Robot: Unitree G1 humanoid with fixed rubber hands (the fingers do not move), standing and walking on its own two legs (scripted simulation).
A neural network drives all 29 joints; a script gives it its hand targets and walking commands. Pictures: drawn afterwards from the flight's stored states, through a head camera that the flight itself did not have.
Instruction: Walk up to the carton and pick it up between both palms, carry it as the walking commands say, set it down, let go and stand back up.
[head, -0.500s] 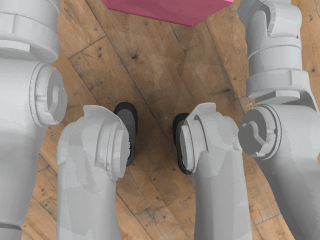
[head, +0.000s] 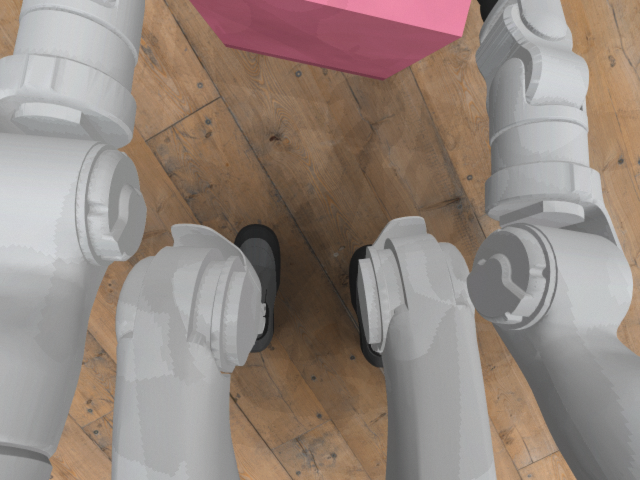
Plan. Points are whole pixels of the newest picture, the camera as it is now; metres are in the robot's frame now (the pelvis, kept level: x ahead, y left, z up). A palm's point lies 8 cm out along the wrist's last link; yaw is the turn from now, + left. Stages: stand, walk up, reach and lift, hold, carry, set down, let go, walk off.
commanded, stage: set down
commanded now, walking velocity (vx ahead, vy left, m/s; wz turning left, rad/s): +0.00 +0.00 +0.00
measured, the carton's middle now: out of the picture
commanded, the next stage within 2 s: none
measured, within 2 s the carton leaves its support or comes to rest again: neither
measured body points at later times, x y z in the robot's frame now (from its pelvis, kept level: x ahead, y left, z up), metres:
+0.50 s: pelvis +0.00 -0.01 +0.00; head +0.36 +0.01 +0.25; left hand +0.60 +0.16 -0.14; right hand +0.55 -0.16 -0.15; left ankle +0.13 +0.09 -0.32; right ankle +0.10 -0.11 -0.32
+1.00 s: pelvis +0.00 -0.01 +0.01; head +0.37 +0.00 +0.24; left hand +0.59 +0.18 -0.16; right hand +0.55 -0.18 -0.16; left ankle +0.13 +0.09 -0.32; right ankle +0.10 -0.11 -0.32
